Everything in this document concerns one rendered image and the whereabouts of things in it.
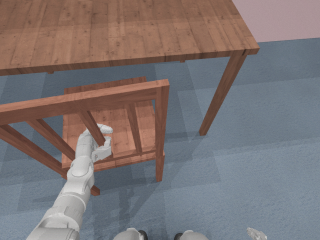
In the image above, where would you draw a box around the robot left forearm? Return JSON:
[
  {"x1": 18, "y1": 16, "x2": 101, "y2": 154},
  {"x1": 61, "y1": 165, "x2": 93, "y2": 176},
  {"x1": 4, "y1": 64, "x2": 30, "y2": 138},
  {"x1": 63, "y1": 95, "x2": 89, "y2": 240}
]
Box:
[{"x1": 26, "y1": 157, "x2": 95, "y2": 240}]

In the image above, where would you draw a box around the right robot hand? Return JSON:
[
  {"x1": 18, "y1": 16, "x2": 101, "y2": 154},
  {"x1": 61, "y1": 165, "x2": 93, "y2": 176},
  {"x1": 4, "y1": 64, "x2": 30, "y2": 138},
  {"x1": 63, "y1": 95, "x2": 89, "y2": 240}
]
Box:
[{"x1": 247, "y1": 227, "x2": 267, "y2": 240}]

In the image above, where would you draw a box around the table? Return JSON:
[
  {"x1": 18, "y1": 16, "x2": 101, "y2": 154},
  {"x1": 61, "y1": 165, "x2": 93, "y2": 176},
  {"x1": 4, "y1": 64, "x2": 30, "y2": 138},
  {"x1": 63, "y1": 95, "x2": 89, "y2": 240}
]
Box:
[{"x1": 0, "y1": 0, "x2": 260, "y2": 136}]

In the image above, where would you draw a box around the robot left upper arm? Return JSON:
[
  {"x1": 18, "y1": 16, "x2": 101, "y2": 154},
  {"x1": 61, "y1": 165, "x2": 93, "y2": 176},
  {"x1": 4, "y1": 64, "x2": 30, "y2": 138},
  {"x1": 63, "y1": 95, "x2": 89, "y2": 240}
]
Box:
[{"x1": 28, "y1": 227, "x2": 80, "y2": 240}]

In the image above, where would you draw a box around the robot right shin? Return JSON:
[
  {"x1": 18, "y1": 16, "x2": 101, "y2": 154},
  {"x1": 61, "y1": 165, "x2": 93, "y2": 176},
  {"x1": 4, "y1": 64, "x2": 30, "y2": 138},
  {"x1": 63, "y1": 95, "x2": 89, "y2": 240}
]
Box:
[{"x1": 181, "y1": 230, "x2": 193, "y2": 237}]

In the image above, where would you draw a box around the chair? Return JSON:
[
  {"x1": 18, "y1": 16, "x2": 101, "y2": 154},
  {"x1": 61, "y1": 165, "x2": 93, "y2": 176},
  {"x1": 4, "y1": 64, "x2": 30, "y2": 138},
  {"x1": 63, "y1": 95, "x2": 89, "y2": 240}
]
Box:
[{"x1": 0, "y1": 76, "x2": 170, "y2": 196}]

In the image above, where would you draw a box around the robot left foot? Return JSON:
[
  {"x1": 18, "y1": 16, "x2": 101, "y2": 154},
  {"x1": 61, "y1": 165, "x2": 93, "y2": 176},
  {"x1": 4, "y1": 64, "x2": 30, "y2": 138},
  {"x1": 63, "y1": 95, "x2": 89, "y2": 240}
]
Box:
[{"x1": 138, "y1": 230, "x2": 148, "y2": 240}]

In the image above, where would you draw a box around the left robot hand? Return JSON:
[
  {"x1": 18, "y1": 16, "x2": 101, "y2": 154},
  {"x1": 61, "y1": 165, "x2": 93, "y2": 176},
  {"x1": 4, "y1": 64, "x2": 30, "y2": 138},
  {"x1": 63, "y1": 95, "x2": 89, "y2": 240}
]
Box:
[{"x1": 75, "y1": 123, "x2": 113, "y2": 163}]

